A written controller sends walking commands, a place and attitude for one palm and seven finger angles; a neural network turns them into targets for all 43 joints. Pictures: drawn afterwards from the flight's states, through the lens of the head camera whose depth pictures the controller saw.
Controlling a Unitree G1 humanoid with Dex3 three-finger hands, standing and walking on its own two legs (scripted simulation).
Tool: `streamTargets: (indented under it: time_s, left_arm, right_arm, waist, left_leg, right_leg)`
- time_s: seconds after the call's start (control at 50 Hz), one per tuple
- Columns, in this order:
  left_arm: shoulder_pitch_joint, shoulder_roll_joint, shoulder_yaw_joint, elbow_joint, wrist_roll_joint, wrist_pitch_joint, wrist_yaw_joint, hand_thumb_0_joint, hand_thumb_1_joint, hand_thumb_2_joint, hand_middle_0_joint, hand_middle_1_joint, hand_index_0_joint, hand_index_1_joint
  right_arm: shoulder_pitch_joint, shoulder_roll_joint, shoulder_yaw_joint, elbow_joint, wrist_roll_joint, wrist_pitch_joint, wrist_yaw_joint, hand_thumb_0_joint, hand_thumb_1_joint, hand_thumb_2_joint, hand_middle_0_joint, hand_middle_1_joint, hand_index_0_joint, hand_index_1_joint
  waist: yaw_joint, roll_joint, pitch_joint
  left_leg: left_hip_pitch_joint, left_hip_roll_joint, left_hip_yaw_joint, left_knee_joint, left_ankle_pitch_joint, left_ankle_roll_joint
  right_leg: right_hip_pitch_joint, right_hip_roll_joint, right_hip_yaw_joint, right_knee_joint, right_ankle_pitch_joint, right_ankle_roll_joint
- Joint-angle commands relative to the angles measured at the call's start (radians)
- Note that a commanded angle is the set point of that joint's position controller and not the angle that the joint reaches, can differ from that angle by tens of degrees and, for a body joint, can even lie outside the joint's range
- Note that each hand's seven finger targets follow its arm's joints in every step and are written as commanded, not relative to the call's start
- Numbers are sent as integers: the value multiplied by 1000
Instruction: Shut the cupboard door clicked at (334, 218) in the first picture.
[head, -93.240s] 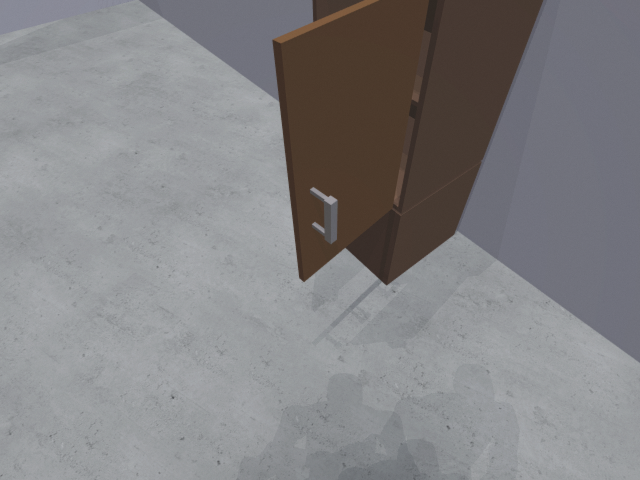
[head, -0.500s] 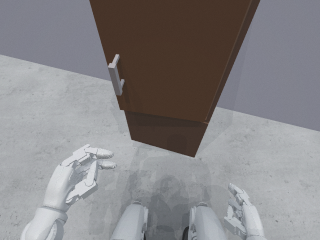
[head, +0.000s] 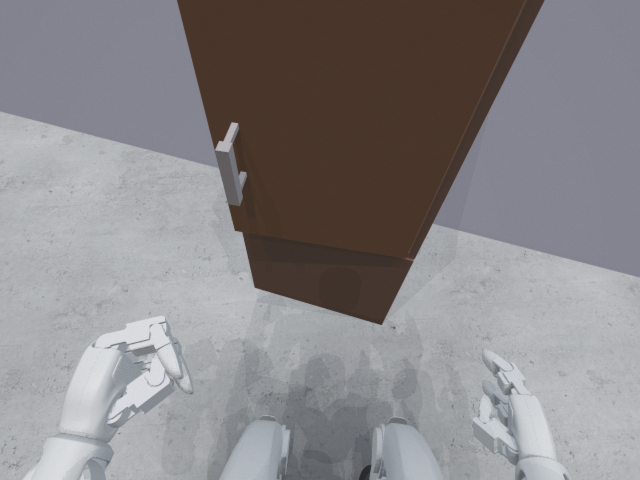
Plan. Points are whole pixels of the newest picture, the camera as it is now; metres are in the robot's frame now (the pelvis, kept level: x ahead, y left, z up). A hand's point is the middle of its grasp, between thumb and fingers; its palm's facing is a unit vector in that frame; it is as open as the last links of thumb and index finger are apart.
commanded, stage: raise the hand and make a fist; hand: left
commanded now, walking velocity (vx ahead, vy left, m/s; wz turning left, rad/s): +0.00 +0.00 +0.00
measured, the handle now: (234, 166) +0.55 +0.18 +0.01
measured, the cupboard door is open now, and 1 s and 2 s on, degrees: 7 7 7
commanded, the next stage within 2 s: bring the fist close to the handle in 0.72 s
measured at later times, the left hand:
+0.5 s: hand (171, 367) +0.23 +0.18 +0.05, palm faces -0.10 -0.99 -0.03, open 3.1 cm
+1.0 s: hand (176, 357) +0.24 +0.18 +0.04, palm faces -0.11 -0.99 -0.03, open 3.1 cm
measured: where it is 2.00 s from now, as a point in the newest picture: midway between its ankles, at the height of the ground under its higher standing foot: outside the picture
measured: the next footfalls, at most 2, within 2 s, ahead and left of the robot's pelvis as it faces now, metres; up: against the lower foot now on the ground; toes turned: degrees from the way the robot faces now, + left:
none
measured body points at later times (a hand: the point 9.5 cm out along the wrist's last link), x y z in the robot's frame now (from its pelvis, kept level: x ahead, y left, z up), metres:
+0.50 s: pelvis +0.00 -0.01 +0.00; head +0.09 +0.00 +0.44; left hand +0.23 +0.23 +0.05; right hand +0.19 -0.25 -0.08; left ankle +0.01 +0.11 -0.62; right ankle +0.05 -0.13 -0.62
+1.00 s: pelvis +0.00 -0.01 -0.01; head +0.09 +0.01 +0.43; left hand +0.24 +0.23 +0.05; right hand +0.19 -0.24 -0.08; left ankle +0.01 +0.11 -0.62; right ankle +0.05 -0.13 -0.62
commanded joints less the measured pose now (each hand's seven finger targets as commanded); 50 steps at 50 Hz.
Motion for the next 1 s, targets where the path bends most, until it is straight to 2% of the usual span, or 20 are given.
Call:
streamTargets:
  time_s: [0.0,0.04,0.08,0.16,0.2,0.26,0.3,0.34,0.42,0.46,0.5,0.54,0.6,0.64,0.74,0.8,0.84,0.94,0.96,0.98]
  left_arm:
    - [-28,102,70,-192,-20,-50,-21,0,900,900,-1300,-1500,-1300,-1500]
    - [-40,119,88,-186,-26,-48,-31,0,900,900,-1300,-1500,-1300,-1500]
    - [-46,120,93,-198,-35,-48,-44,0,900,900,-1300,-1500,-1300,-1500]
    - [-40,125,115,-182,-49,-44,-57,0,900,900,-1300,-1500,-1300,-1500]
    - [-51,122,111,-180,-55,-40,-63,0,900,900,-1300,-1500,-1300,-1500]
    - [-51,134,131,-153,-61,-33,-71,0,900,900,-1300,-1500,-1300,-1500]
    - [-57,138,134,-161,-64,-38,-74,0,900,900,-1300,-1500,-1300,-1500]
    - [-51,143,144,-157,-70,-40,-71,0,900,900,-1300,-1500,-1300,-1500]
    - [-41,125,126,-143,-72,-46,-71,0,900,900,-1300,-1500,-1300,-1500]
    - [-48,140,138,-154,-70,-54,-66,0,900,900,-1300,-1500,-1300,-1500]
    - [-46,130,129,-143,-69,-57,-64,0,900,900,-1300,-1500,-1300,-1500]
    - [-57,137,136,-140,-71,-63,-60,0,900,900,-1300,-1500,-1300,-1500]
    - [-62,138,129,-150,-69,-68,-60,0,900,900,-1300,-1500,-1300,-1500]
    - [-53,141,133,-123,-66,-64,-59,0,900,900,-1300,-1500,-1300,-1500]
    - [-67,147,129,-170,-64,-67,-58,0,900,900,-1300,-1500,-1300,-1500]
    - [-53,132,124,-149,-64,-59,-59,0,900,900,-1300,-1500,-1300,-1500]
    - [-158,130,108,-124,-62,-65,-59,0,900,900,-1300,-1500,-1300,-1500]
    - [-293,132,86,-84,-51,-67,-67,0,900,900,-1300,-1500,-1300,-1500]
    - [-295,135,90,-88,-47,-63,-67,0,900,900,-1300,-1500,-1300,-1500]
    - [-294,129,83,-71,-45,-54,-66,0,900,900,-1300,-1500,-1300,-1500]
  right_arm:
    - [11,-137,-52,-143,7,-34,-6,0,-900,-900,200,300,200,300]
    - [11,-137,-51,-143,7,-32,-11,0,-900,-900,200,300,200,300]
    - [12,-134,-48,-143,7,-34,-9,0,-900,-900,200,300,200,300]
    - [12,-133,-50,-138,7,-34,-9,0,-900,-900,200,300,200,300]
    - [10,-135,-49,-135,9,-34,-8,0,-900,-900,200,300,200,300]
    - [9,-135,-51,-132,11,-34,-9,0,-900,-900,200,300,200,300]
    - [8,-136,-53,-131,13,-36,-9,0,-900,-900,200,300,200,300]
    - [5,-135,-54,-131,13,-37,-10,0,-900,-900,200,300,200,300]
    - [8,-135,-56,-134,17,-35,-10,0,-900,-900,200,300,200,300]
    - [6,-137,-56,-135,15,-34,-10,0,-900,-900,200,300,200,300]
    - [8,-136,-56,-136,15,-33,-10,0,-900,-900,200,300,200,300]
    - [9,-137,-55,-134,14,-32,-12,0,-900,-900,200,300,200,300]
    - [8,-139,-54,-139,15,-30,-12,0,-900,-900,200,300,200,300]
    - [8,-138,-53,-139,14,-28,-14,0,-900,-900,200,300,200,300]
    - [8,-140,-50,-143,14,-27,-13,0,-900,-900,200,300,200,300]
    - [8,-139,-48,-144,13,-24,-12,0,-900,-900,200,300,200,300]
    - [17,-147,-42,-126,9,-27,-17,0,-900,-900,200,300,200,300]
    - [24,-163,-39,-109,8,-40,-21,0,-900,-900,200,300,200,300]
    - [24,-161,-42,-107,8,-41,-18,0,-900,-900,200,300,200,300]
    - [26,-161,-41,-109,8,-40,-17,0,-900,-900,200,300,200,300]
  waist:
    - [-11,48,-234]
    - [-12,37,-242]
    - [-7,66,-262]
    - [-4,34,-287]
    - [-6,48,-275]
    - [-2,19,-278]
    - [0,37,-279]
    - [2,19,-281]
    - [-2,14,-256]
    - [3,15,-273]
    - [-3,25,-252]
    - [-7,2,-245]
    - [-6,33,-247]
    - [-11,8,-227]
    - [-7,51,-249]
    - [-8,36,-239]
    - [-36,22,-210]
    - [-40,49,-246]
    - [-26,69,-287]
    - [-29,54,-289]
  left_leg:
    - [128,-21,-11,-238,270,-6]
    - [121,-21,-8,-223,285,0]
    - [135,-21,-6,-219,300,-5]
    - [123,-20,-1,-202,343,-3]
    - [123,-21,-4,-209,331,-6]
    - [98,-22,1,-203,315,-3]
    - [103,-22,3,-207,311,-4]
    - [95,-23,3,-204,317,0]
    - [81,-24,7,-208,273,-1]
    - [78,-25,7,-208,277,0]
    - [79,-25,9,-211,260,-1]
    - [63,-25,6,-206,249,3]
    - [68,-27,8,-212,224,1]
    - [53,-25,7,-207,216,4]
    - [87,-25,1,-220,231,4]
    - [81,-25,0,-221,223,0]
    - [58,-24,-4,-198,208,5]
    - [68,-24,-11,-193,202,3]
    - [86,-24,-8,-196,228,2]
    - [90,-24,-8,-198,234,2]
  right_leg:
    - [224,59,3,-145,130,-42]
    - [231,63,9,-143,144,-43]
    - [235,59,12,-139,164,-43]
    - [263,59,16,-130,212,-41]
    - [252,58,12,-132,198,-40]
    - [272,55,24,-142,180,-40]
    - [268,54,28,-144,174,-39]
    - [278,57,31,-145,174,-41]
    - [267,51,40,-163,123,-37]
    - [277,50,42,-157,124,-39]
    - [255,50,39,-161,108,-37]
    - [259,54,43,-165,84,-40]
    - [248,49,49,-172,59,-38]
    - [247,54,52,-179,41,-40]
    - [242,58,35,-161,72,-43]
    - [236,55,30,-162,71,-39]
    - [199,60,30,-155,56,-39]
    - [170,57,24,-131,63,-41]
    - [184,53,25,-127,89,-42]
    - [185,53,24,-129,98,-41]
